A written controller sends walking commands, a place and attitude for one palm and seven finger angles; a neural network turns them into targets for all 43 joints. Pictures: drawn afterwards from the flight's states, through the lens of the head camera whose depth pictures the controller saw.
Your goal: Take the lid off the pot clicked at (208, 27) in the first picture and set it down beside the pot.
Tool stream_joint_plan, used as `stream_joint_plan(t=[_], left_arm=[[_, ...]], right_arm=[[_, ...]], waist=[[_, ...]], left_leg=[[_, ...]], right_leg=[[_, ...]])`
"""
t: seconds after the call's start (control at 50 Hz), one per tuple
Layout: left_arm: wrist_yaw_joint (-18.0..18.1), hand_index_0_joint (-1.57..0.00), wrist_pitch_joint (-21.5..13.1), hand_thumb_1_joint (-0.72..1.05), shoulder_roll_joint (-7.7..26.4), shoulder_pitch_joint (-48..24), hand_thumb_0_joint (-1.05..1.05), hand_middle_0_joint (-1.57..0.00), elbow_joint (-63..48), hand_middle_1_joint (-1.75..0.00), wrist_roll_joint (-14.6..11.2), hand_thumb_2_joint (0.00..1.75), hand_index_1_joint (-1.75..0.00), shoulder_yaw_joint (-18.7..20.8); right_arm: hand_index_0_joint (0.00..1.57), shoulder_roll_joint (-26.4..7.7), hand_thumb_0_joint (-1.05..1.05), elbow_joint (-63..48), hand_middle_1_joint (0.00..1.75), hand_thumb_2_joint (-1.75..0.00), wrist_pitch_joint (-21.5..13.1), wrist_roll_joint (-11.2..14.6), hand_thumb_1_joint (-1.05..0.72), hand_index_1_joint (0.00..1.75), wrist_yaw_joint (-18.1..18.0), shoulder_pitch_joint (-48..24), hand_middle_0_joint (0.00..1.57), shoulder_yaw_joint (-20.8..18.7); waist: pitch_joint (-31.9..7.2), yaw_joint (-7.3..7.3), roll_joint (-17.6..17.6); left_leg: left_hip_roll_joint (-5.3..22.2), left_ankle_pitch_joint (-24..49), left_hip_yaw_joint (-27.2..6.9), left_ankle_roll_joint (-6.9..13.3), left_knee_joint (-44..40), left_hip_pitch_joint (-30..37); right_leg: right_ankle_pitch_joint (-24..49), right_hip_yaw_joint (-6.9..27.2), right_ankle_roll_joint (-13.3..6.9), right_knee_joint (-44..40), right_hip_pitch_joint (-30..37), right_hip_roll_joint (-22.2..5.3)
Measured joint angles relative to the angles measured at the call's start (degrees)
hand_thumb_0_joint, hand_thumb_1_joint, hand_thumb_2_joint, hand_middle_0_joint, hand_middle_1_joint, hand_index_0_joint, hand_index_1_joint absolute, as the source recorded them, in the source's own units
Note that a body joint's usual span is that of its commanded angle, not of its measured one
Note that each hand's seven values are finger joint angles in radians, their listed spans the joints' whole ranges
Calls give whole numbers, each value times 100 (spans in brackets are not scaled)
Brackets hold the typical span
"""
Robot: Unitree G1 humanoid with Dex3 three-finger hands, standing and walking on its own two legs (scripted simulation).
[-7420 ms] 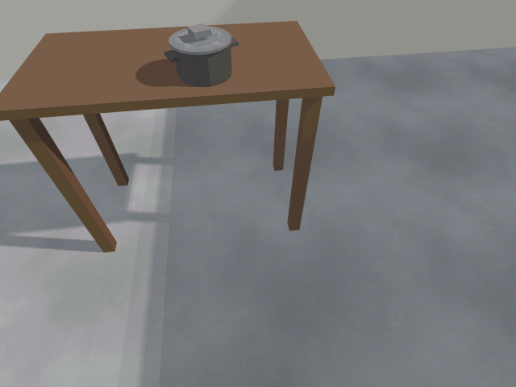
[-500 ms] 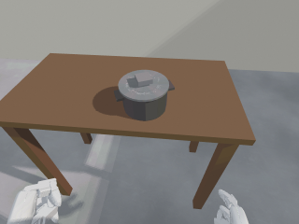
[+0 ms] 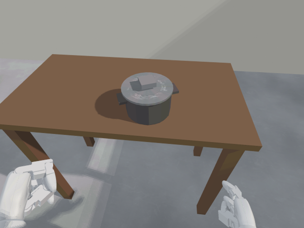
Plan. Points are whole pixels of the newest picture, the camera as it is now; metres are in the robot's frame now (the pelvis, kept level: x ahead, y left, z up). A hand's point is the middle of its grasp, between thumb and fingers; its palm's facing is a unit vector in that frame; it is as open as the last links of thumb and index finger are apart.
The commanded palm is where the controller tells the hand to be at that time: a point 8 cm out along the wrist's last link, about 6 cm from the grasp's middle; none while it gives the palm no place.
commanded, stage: raise the hand higher, near the body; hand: left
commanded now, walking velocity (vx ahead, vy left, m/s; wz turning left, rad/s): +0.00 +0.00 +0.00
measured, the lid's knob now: (146, 81) +0.53 +0.09 +0.12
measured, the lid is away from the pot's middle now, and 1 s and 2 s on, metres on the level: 0.00 0.00 0.00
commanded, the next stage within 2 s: reach forward and open the fingers in 0.22 s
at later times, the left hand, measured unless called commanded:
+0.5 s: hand (46, 168) +0.18 +0.25 +0.14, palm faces +0.26 -0.37 -0.89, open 2.9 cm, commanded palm +0.15 +0.27 +0.18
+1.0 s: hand (45, 149) +0.22 +0.27 +0.15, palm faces -0.04 -0.09 -1.00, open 6.0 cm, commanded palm +0.19 +0.26 +0.22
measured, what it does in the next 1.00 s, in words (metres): stands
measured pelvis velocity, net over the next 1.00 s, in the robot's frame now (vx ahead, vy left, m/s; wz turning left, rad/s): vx -0.03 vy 0.00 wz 0.04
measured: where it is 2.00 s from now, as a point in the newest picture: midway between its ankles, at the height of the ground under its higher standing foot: outside the picture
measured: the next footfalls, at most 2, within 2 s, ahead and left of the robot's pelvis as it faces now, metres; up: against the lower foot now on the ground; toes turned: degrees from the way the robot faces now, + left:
none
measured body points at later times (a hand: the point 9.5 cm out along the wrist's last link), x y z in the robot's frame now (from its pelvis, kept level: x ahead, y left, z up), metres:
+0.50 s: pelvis -0.01 +0.00 -0.01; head -0.01 -0.04 +0.44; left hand +0.16 +0.26 +0.19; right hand +0.20 -0.22 -0.10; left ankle +0.04 +0.13 -0.74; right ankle -0.06 -0.12 -0.74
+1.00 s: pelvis -0.03 +0.00 +0.00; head -0.05 -0.04 +0.44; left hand +0.21 +0.27 +0.20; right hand +0.21 -0.20 -0.08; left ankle +0.04 +0.13 -0.74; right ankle -0.06 -0.12 -0.74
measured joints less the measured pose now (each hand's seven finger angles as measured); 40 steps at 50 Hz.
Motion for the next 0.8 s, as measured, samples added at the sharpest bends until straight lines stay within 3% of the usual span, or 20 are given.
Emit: stream_joint_plan(t=[0.34, 0.38, 0.46, 0.52, 0.56, 0.64, 0.8], left_arm=[[16, -130, -155, 89, 83, -496, 1, -130, -278, -150, -79, 90, -150, 308], [165, -130, 116, 89, 300, -632, 1, -130, -399, -150, 975, 90, -149, 212], [323, -129, 711, 85, 734, -927, 1, -129, -618, -145, 2532, 93, -145, -65], [252, -127, 1058, 79, 1102, -994, 1, -127, -626, -139, 3398, 96, -139, -178], [125, -126, 1206, 74, 1334, -1203, 1, -126, -442, -134, 3836, 100, -133, -255], [-308, -123, 1414, 63, 1524, -1736, 0, -123, 70, -122, 4272, 107, -121, -415], [-1255, -116, 1349, 39, 1677, -2669, 0, -116, 604, -95, 4412, 123, -94, -857]], right_arm=[[21, -31, 2, 154, 30, -90, 109, -40, -90, 30, 22, 85, 20, 36], [21, -108, 2, 70, 30, -90, 276, -94, -90, 30, 75, 123, 20, 50], [21, -306, 2, -55, 30, -90, 721, -74, -90, 30, 268, -36, 20, -6], [21, -410, 2, -60, 30, -90, 1061, -9, -90, 30, 315, -212, 20, -46], [21, -448, 2, 3, 30, -90, 1207, 45, -90, 30, 298, -312, 20, -73], [21, -474, 2, 142, 30, -90, 1301, 166, -91, 30, 260, -456, 20, -78], [20, -394, 2, 184, 30, -90, 1154, 205, -91, 30, 152, -603, 20, 74]], waist=[[62, -14, 103], [-64, 2, 96], [-92, 20, 210], [-136, 55, 339], [-160, 82, 404], [-235, 112, 495], [-261, 95, 479]], left_leg=[[52, 42, -7, -33, -72, 74], [36, 25, -27, -34, 50, -156], [-7, -25, -71, -25, 350, -575], [-7, -55, -53, -12, 505, -795], [-31, -54, -78, -5, 560, -873], [-86, -18, -144, 9, 565, -905], [-128, 97, -221, 17, 386, -675]], right_leg=[[68, 1, -31, -111, 86, 53], [-11, -23, -33, 121, -183, 40], [-208, -68, -34, 625, -671, 1], [-270, -46, -27, 852, -927, -4], [-306, -73, -23, 948, -1008, -22], [-330, -145, -8, 1006, -1031, -67], [-246, -228, 0, 833, -776, -93]])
